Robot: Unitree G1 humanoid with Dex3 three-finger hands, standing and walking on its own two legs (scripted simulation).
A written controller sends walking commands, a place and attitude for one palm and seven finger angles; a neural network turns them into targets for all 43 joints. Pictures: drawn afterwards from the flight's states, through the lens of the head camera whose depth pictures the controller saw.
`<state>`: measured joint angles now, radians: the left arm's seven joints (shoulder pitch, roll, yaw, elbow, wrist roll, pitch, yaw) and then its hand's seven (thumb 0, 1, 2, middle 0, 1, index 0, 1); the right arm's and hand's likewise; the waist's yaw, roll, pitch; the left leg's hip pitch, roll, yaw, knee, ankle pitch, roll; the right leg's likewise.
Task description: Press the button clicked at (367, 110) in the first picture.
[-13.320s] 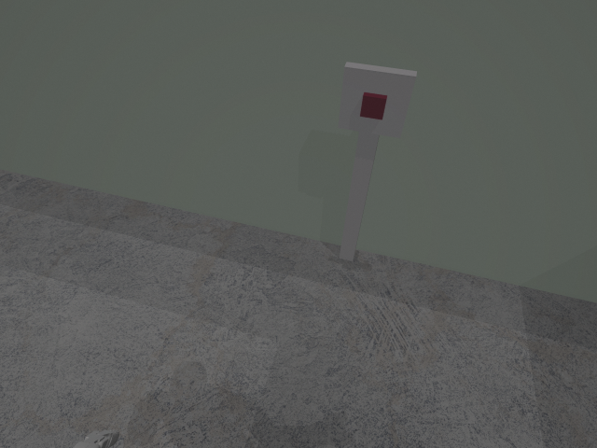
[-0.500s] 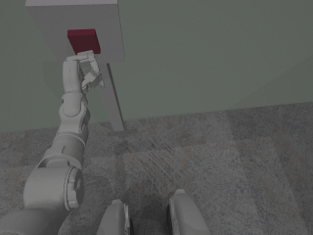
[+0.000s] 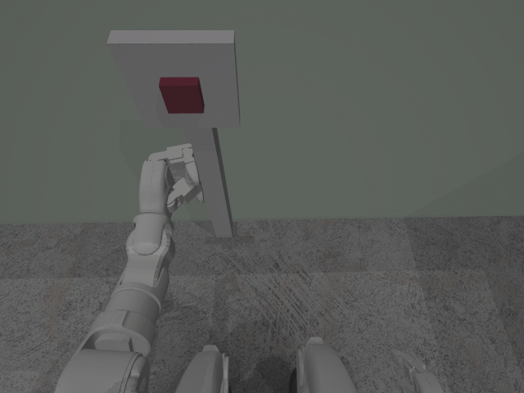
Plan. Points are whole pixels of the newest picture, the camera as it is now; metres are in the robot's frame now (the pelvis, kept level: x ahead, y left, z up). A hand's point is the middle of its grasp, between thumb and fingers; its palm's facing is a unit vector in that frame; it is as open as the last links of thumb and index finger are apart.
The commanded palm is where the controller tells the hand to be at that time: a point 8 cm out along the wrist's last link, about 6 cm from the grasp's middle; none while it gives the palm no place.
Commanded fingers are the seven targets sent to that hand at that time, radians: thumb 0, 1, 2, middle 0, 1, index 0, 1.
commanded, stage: draw the hand back to the body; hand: left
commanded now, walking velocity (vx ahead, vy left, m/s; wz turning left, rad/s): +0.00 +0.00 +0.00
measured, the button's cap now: (183, 94) +0.57 +0.13 +0.07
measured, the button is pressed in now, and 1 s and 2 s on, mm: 0 0 0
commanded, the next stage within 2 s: step back with the hand held close in 1.50 s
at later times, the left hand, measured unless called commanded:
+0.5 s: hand (143, 207) +0.33 +0.14 +0.12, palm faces -0.01 -1.00 -0.05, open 3.1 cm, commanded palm +0.29 +0.20 +0.13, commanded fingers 0.00 0.90 0.90 -1.30 -1.50 -1.30 -1.50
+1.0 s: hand out of the picture +0.25 +0.22 +0.21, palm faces +0.30 -0.89 -0.33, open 3.1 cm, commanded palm +0.20 +0.27 +0.23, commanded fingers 0.00 0.90 0.90 -1.30 -1.50 -1.30 -1.50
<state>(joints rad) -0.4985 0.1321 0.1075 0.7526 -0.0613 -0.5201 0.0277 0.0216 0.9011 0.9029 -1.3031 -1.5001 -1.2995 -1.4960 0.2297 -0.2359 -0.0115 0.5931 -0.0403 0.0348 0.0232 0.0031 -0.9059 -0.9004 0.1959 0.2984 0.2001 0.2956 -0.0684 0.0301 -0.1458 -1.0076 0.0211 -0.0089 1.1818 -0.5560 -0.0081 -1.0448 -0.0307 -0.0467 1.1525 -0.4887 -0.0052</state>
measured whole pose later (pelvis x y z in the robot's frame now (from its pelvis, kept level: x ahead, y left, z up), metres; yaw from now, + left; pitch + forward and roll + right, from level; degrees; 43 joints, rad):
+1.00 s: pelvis +0.04 +0.01 +0.10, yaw +0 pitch -2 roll -1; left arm 0.39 0.28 0.13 -0.30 -0.03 -0.03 0.10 0.02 0.90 0.90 -1.30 -1.50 -1.30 -1.50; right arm 0.17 -0.21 0.07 0.57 -0.01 -0.07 -0.09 0.01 -0.90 -0.90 0.20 0.30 0.20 0.30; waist 0.07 0.07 0.00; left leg -0.10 0.01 0.01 0.45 -0.31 0.00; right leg -0.14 -0.02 -0.05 0.43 -0.26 0.01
